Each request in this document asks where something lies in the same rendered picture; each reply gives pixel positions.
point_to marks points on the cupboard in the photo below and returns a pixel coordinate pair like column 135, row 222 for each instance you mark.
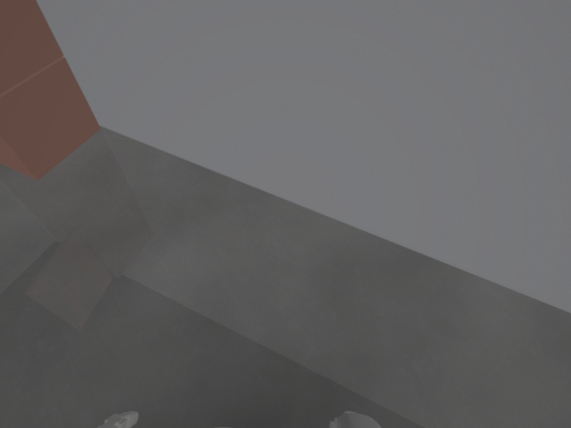
column 44, row 115

